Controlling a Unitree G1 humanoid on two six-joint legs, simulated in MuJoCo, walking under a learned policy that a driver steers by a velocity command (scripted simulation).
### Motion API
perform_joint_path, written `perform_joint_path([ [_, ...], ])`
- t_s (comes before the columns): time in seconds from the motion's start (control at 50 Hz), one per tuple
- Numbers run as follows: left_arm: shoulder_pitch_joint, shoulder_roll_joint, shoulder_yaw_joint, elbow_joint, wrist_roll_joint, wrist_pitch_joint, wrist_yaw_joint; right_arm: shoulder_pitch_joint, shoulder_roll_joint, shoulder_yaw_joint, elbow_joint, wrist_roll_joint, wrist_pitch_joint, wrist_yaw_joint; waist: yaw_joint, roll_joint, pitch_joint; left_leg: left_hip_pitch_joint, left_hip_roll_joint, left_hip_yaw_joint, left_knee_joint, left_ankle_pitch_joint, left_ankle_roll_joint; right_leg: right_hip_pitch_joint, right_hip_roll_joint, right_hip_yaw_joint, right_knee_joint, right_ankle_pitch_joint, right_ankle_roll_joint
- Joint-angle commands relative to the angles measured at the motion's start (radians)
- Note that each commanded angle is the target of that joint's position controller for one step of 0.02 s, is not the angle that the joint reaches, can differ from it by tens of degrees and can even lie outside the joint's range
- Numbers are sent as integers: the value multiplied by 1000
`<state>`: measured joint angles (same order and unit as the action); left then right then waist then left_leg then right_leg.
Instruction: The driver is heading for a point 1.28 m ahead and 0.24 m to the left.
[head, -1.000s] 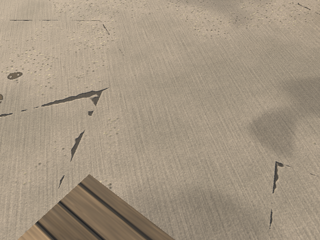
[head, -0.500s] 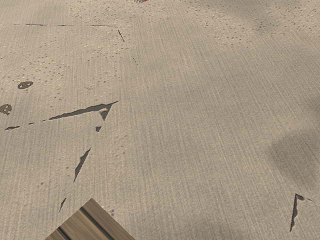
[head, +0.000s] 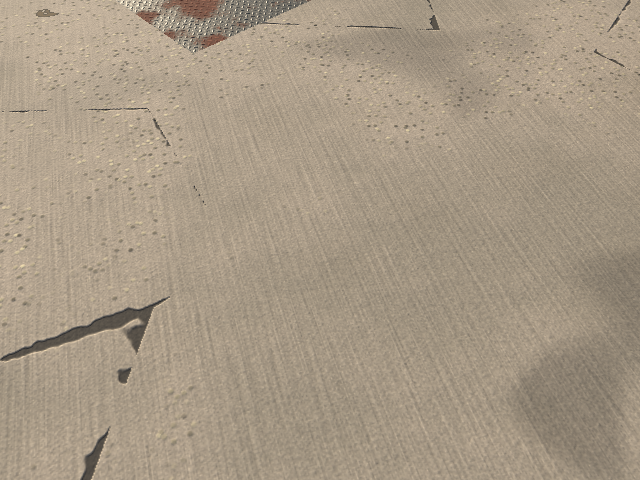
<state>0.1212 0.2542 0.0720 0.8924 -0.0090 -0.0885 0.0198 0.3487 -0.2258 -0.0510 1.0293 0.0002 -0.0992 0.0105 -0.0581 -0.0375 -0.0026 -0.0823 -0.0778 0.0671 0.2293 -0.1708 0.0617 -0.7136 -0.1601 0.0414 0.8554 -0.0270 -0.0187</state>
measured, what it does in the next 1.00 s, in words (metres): walks ahead: right foot, then left foot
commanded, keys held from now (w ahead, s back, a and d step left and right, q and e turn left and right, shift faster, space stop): w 1.00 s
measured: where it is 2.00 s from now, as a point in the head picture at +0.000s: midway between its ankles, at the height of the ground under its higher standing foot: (309, 259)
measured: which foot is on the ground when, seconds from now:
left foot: down 0.00-0.24, up 0.26-0.74, down 0.76-1.00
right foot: up 0.00-0.20, down 0.22-0.76, up 0.78-1.00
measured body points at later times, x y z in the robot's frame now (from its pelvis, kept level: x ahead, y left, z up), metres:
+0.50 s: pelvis +0.29 -0.07 +0.00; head +0.31 -0.08 +0.45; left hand +0.30 +0.19 -0.13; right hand +0.43 -0.34 -0.12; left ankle +0.40 +0.11 -0.67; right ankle +0.28 -0.16 -0.75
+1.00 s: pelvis +0.58 +0.00 +0.00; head +0.60 +0.01 +0.45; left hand +0.69 +0.27 -0.13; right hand +0.62 -0.26 -0.14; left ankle +0.59 +0.08 -0.75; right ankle +0.61 -0.16 -0.67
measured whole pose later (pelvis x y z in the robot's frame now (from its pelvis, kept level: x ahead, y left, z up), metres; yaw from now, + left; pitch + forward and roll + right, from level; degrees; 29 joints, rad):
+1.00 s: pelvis +0.58 +0.00 +0.00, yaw +0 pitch +1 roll +1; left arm 0.18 0.27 0.08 0.92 -0.02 -0.08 0.02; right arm 0.28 -0.23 -0.06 0.98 0.00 -0.10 0.02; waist -0.03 -0.04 0.01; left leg -0.20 -0.06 0.07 0.33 -0.16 0.07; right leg -0.60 -0.12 0.03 1.07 -0.26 -0.04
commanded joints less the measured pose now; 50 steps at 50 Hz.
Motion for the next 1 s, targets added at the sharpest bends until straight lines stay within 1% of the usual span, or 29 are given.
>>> perform_joint_path([
  [0.02,-66,24,-3,-57,-3,-10,-13,-13,-160,-26,-57,11,-11,-15,14,78,68,-93,249,-126,-133,159,146,68,33,-40,-182,143,8],
  [0.08,-158,27,-11,-88,-12,-14,-31,52,-167,-30,-34,19,-1,-17,-19,81,89,12,283,-129,-98,147,142,51,55,-46,-276,128,3],
  [0.14,-190,50,-9,-119,-14,-22,-50,74,-177,-38,-19,21,17,-22,-7,93,90,129,337,-147,-30,211,125,45,71,-40,-333,25,-30],
  [0.18,-105,90,8,-106,-15,-28,-54,42,-194,-44,-27,20,27,-24,54,121,35,156,338,-134,75,438,100,189,113,-71,-358,-45,-61],
  [0.2,32,127,29,-66,-12,-29,-51,20,-184,-39,-34,19,33,-23,127,116,-47,130,293,-94,236,592,77,375,149,-102,-375,-38,-88],
  [0.22,227,193,55,-15,-3,-28,-43,15,-150,-24,-54,8,34,-23,199,73,-188,-24,237,-49,495,505,42,678,70,-16,-334,-16,-140],
  [0.24,363,303,82,17,12,-22,-41,139,-31,12,-68,3,15,-12,169,-167,-354,-447,69,-8,915,77,-36,1099,-196,446,-387,-163,-307],
  [0.26,375,227,57,20,7,-20,-44,122,-57,11,-55,18,-13,-5,177,-211,-419,-600,24,-162,1072,-393,-30,1153,-251,714,-545,-242,-337],
  [0.28,283,163,36,6,0,-22,-43,22,-150,-14,-82,46,-29,-2,167,-151,-265,-697,92,-181,1140,-350,-6,1041,-211,565,-549,-257,-272],
  [0.3,189,127,24,-20,0,-21,-40,-49,-158,-15,-101,49,-35,-5,142,-76,-165,-691,148,-151,1110,-253,4,884,-175,419,-565,-177,-237],
  [0.32,120,91,11,-28,7,-20,-45,-94,-150,-22,-104,32,-29,-14,112,0,-83,-646,185,-131,1038,-181,6,727,-126,307,-605,-95,-208],
  [0.34,91,79,6,-28,17,-25,-48,-70,-133,-27,-102,24,-15,-18,71,-39,-58,-577,218,-140,981,-131,4,630,-104,243,-636,-44,-200],
  [0.38,101,71,5,-11,16,-30,-52,-30,-90,-25,-90,20,11,-19,41,-43,-38,-510,232,-132,923,-97,-7,546,-75,177,-690,-12,-210],
  [0.42,128,110,14,5,16,-34,-42,-64,-80,-26,-104,16,24,-23,32,-33,-3,-553,239,-124,851,-37,-23,524,-76,132,-723,44,-226],
  [0.48,178,116,16,25,12,-26,-24,-183,-86,-30,-143,5,22,-21,58,-8,27,-631,237,-117,669,119,-47,565,-57,77,-742,71,-210],
  [0.56,235,131,17,45,1,-20,-13,-320,-61,-19,-180,12,14,-6,99,-19,55,-584,193,-74,437,279,-49,587,-30,9,-755,35,-179],
  [0.66,308,138,25,90,-9,0,-7,-436,-73,-12,-229,21,4,19,127,-23,98,-616,171,-76,315,218,-21,743,-92,13,-696,48,-169],
  [0.72,281,158,35,92,-11,14,-1,-383,-111,-25,-229,22,-5,29,77,-48,58,-500,134,-48,280,107,18,801,-114,12,-600,250,-142],
  [0.74,257,161,35,87,-12,19,-1,-296,-136,-40,-207,20,-7,28,25,-57,4,-365,97,-14,266,96,38,792,-91,-13,-497,423,-125],
  [0.76,246,139,26,81,-8,24,-1,-126,-183,-66,-152,17,-7,22,-50,-40,-98,-126,79,-5,271,115,67,720,-35,-53,-300,487,-96],
  [0.78,262,106,8,56,10,24,-1,60,-264,-88,-115,5,-4,12,-99,88,-251,191,272,-235,291,118,134,497,33,-101,32,196,-56],
  [0.8,388,-34,-30,58,5,1,-14,108,-309,-94,-90,6,-1,20,-23,354,-369,488,471,-723,147,-107,289,111,224,-44,357,-500,-1],
  [0.82,314,72,-7,62,-19,-24,-18,85,-213,-66,-100,14,-3,21,-57,252,-331,462,447,-769,78,-211,248,-4,180,88,478,-552,-23],
  [0.84,217,123,6,29,-39,-38,-20,-2,-171,-54,-117,16,-7,17,-46,205,-198,341,420,-622,66,-160,204,-67,130,69,490,-466,-42],
  [0.86,148,126,8,17,-30,-39,-12,-89,-143,-42,-137,8,-8,18,-16,86,-111,178,377,-495,40,-37,166,-24,74,37,442,-369,-49],
  [0.9,172,101,17,18,-13,-23,-5,-151,-110,-32,-140,-11,-15,20,51,104,-67,-4,344,-383,-7,109,175,83,15,43,356,-278,-41],
  [0.92,187,81,17,22,-13,-10,-5,-146,-98,-29,-131,-11,-16,22,65,111,-58,-46,326,-346,-39,98,176,115,7,41,322,-263,-38],
  [0.96,172,54,14,16,-13,9,-1,-125,-134,-36,-117,-6,-19,13,77,111,-15,-98,325,-297,-88,120,192,99,-6,28,250,-235,-23],
  [1.0,100,61,17,-11,-1,12,0,-88,-152,-40,-102,-3,-18,0,65,89,16,-81,317,-248,-106,186,190,31,-10,21,144,-145,1],
])
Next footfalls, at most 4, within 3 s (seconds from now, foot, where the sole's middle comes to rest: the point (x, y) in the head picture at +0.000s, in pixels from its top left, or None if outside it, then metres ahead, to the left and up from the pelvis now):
0.22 right None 0.32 -0.16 -0.78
0.76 left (277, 425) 0.63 0.08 -0.78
1.32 right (369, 300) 0.96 -0.16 -0.78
1.88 left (252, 235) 1.19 0.14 -0.78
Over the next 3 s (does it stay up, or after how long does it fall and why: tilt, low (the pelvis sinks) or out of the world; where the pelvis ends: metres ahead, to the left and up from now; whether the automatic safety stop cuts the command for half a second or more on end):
stays up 1.36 0.15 -0.01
